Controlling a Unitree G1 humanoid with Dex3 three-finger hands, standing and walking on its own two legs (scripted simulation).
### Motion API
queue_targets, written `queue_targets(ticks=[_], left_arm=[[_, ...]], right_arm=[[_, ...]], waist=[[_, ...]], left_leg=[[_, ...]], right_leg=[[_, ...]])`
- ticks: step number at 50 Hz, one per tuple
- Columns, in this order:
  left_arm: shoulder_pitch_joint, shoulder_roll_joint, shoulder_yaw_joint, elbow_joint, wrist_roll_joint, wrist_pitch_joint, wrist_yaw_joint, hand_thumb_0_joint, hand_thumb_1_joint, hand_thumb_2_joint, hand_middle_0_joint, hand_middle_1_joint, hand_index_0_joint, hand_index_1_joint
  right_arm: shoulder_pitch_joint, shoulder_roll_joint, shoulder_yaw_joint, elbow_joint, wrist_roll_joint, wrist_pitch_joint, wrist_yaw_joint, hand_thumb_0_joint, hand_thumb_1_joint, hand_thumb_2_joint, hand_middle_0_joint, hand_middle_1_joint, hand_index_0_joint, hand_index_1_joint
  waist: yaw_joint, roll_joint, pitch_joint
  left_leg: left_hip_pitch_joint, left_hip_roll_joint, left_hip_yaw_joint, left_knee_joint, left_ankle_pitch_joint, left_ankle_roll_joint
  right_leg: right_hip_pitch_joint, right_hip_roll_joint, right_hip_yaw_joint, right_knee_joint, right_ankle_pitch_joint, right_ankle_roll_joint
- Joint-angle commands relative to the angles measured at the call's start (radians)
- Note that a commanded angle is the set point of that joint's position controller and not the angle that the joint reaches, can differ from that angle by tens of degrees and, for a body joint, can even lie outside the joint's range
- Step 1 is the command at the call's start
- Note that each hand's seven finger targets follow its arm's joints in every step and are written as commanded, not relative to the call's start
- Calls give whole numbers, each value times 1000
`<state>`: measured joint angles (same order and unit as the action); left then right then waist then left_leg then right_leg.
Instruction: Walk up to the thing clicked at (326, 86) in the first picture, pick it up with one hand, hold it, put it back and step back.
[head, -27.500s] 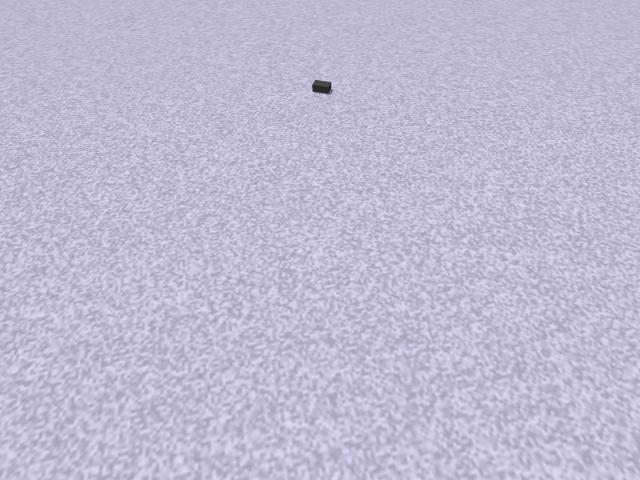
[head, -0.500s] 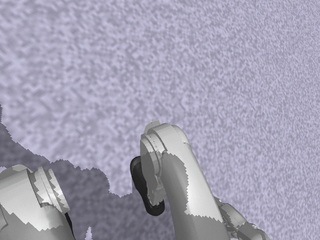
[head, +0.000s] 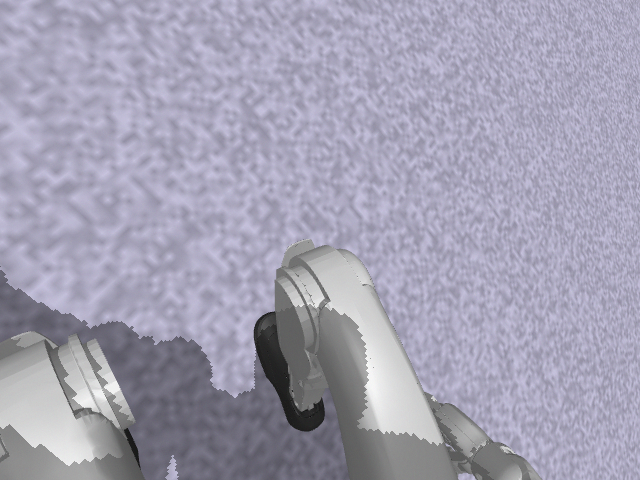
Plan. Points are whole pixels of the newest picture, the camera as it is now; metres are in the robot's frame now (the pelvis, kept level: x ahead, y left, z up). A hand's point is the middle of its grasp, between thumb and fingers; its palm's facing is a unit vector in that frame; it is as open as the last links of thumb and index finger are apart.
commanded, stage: open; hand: left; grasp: from above
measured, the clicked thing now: out of the picture +0.46 +0.34 -0.28
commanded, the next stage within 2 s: withdraw in 0.64 s
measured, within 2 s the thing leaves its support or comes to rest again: neither
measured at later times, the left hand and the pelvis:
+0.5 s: hand out of the picture +0.45 +0.34 -0.24, palm faces -0.48 -0.10 -0.87, open 12.2 cm; pelvis +0.00 +0.00 +0.00, yaw +0 degrees
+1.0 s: hand out of the picture +0.48 +0.35 -0.20, palm faces -0.32 -0.09 -0.94, open 13.9 cm; pelvis +0.00 +0.00 +0.00, yaw +0 degrees
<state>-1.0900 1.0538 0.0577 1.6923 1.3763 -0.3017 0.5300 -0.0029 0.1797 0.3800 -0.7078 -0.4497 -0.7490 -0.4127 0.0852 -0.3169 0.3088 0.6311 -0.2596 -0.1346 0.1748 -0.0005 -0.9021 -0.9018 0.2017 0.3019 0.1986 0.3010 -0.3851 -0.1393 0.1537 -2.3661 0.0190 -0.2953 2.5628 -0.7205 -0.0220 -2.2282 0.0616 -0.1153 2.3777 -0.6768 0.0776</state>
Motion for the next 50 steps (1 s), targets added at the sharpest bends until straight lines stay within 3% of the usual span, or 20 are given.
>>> queue_targets(ticks=[1,4,13,14,16,17,18,19,21,22,24,28,30,31,34,41,42,43,46,50], left_arm=[[-255,206,13,-109,-26,-1,50,0,61,510,-522,-579,-559,-542],[-275,225,16,-128,-23,1,50,0,-11,568,-469,-637,-501,-604],[-267,196,1,-127,-29,12,29,0,-167,693,-350,-735,-367,-717],[-251,224,26,-112,-30,15,30,0,-180,708,-338,-745,-354,-729],[-241,230,29,-120,-28,14,27,0,-196,729,-322,-772,-339,-754],[-240,188,2,-103,-27,16,17,0,-199,726,-314,-771,-334,-751],[-251,213,21,-128,-33,12,19,0,-228,746,-297,-780,-311,-766],[-231,196,15,-80,-29,18,14,0,-238,764,-281,-799,-296,-784],[-262,240,34,-153,-35,6,14,0,-275,793,-256,-817,-266,-806],[-281,216,10,-184,-30,4,8,0,-304,818,-240,-835,-247,-827],[-260,218,19,-149,-43,-1,13,0,-306,816,-219,-860,-234,-845],[-239,210,14,-126,-30,-8,12,0,-366,865,-168,-892,-178,-882],[-292,242,23,-195,-28,-14,21,0,-381,880,-161,-902,-167,-896],[-256,205,4,-139,-30,-8,20,0,-393,887,-147,-922,-155,-913],[-246,195,3,-120,-30,-7,23,0,-432,931,-123,-918,-120,-921],[-291,243,29,-180,-29,-1,34,0,-535,987,-69,-1014,-79,-1004],[-319,273,57,-241,-36,1,42,0,-541,989,-67,-1011,-75,-1003],[-288,252,46,-223,-26,16,40,0,-542,993,-67,-1015,-73,-1007],[-293,272,102,-332,-57,58,52,0,-547,998,-71,-1010,-72,-1008],[-271,186,105,-417,-108,152,16,0,-550,1008,-66,-1008,-62,-1011]], right_arm=[[180,-335,-104,5,-1,-6,-8,0,-896,-899,201,300,201,300],[179,-332,-103,8,-2,-6,-10,0,-897,-901,201,300,201,300],[178,-331,-106,3,4,-11,0,0,-897,-901,201,300,201,300],[183,-341,-109,1,2,-8,-2,0,-896,-901,201,300,201,300],[183,-338,-108,-2,2,-3,-3,0,-896,-901,201,300,201,300],[182,-333,-109,-8,1,-4,2,0,-896,-900,201,300,201,300],[184,-337,-111,1,4,-2,0,0,-895,-900,201,300,201,300],[184,-338,-107,-3,2,-2,2,0,-895,-900,201,300,201,300],[182,-341,-106,-9,6,0,-3,0,-894,-900,201,300,201,300],[184,-332,-106,-12,6,0,-1,0,-895,-900,201,300,201,300],[185,-339,-106,-6,6,0,-2,0,-895,-900,201,300,201,300],[190,-333,-109,-3,6,3,-4,0,-891,-899,201,300,201,300],[188,-332,-104,-3,7,7,-6,0,-892,-899,201,300,201,300],[183,-325,-104,-3,9,4,-3,0,-894,-900,201,300,201,300],[189,-336,-108,0,9,3,-4,0,-890,-898,201,300,201,300],[185,-334,-112,-5,10,-6,-7,0,-904,-901,200,300,200,300],[194,-342,-117,-6,10,-4,-8,0,-905,-901,200,300,200,300],[199,-331,-118,-7,11,-9,-4,0,-904,-902,200,300,200,300],[203,-325,-145,-22,22,-11,5,0,-904,-903,200,300,200,300],[217,-300,-197,-18,49,6,24,0,-902,-903,200,300,200,300]], waist=[[-56,530,-619],[-38,572,-655],[-50,574,-633],[-43,558,-643],[-32,593,-669],[-53,576,-622],[-40,578,-638],[-56,553,-608],[-36,582,-662],[-40,589,-679],[-44,556,-652],[-43,559,-628],[-25,590,-698],[-38,579,-662],[-50,552,-623],[-32,580,-671],[-18,602,-710],[-20,624,-706],[28,685,-809],[69,746,-859]], left_leg=[[497,28,137,-265,218,27],[535,29,133,-270,243,19],[531,30,133,-268,250,18],[529,29,128,-267,255,19],[558,29,125,-283,270,13],[538,30,125,-277,257,14],[542,31,122,-284,258,12],[524,28,126,-266,249,17],[547,30,126,-271,268,16],[562,28,133,-266,282,18],[527,28,132,-260,274,18],[529,29,130,-270,252,18],[564,30,130,-269,280,17],[552,30,133,-266,275,18],[526,29,131,-268,258,18],[539,29,143,-259,248,21],[559,28,142,-265,273,16],[573,28,145,-266,267,16],[615,29,150,-299,302,7],[624,22,174,-323,330,5]], right_leg=[[323,36,-153,-187,268,-85],[313,32,-158,-177,282,-91],[307,32,-154,-174,285,-91],[313,31,-160,-179,287,-89],[322,28,-160,-171,292,-94],[291,28,-162,-165,284,-93],[300,31,-162,-171,280,-93],[292,30,-161,-172,277,-92],[330,31,-154,-179,288,-93],[333,29,-149,-177,306,-91],[328,30,-157,-183,300,-91],[315,33,-155,-182,277,-91],[334,31,-155,-178,302,-94],[321,30,-151,-174,298,-93],[302,32,-158,-179,284,-91],[319,29,-147,-181,282,-92],[329,26,-152,-185,299,-93],[311,25,-146,-174,294,-96],[322,20,-142,-174,321,-99],[264,17,-123,-174,331,-108]])
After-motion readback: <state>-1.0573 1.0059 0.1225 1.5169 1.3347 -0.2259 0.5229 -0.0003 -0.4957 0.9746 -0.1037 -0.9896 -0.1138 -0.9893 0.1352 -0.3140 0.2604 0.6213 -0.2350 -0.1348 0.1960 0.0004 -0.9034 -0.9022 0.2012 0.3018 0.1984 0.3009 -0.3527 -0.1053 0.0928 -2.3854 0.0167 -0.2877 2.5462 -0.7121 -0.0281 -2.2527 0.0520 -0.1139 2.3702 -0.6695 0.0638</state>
